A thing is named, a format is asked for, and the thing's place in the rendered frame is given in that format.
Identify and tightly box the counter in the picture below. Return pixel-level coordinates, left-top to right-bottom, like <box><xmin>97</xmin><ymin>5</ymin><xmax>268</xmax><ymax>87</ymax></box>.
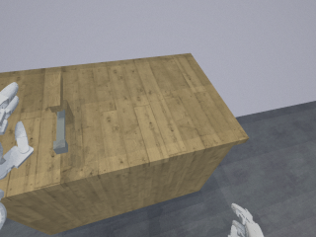
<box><xmin>0</xmin><ymin>53</ymin><xmax>249</xmax><ymax>235</ymax></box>

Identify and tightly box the robot left hand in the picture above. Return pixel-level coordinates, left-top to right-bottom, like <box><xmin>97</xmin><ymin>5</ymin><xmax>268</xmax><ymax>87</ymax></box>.
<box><xmin>0</xmin><ymin>82</ymin><xmax>34</xmax><ymax>180</ymax></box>

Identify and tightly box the robot right hand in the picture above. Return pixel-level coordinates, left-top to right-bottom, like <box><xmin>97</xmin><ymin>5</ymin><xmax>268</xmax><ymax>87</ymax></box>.
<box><xmin>228</xmin><ymin>203</ymin><xmax>264</xmax><ymax>237</ymax></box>

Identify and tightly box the tap lever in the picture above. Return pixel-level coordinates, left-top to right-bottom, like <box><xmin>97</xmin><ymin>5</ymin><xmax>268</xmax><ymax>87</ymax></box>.
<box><xmin>53</xmin><ymin>110</ymin><xmax>68</xmax><ymax>155</ymax></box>

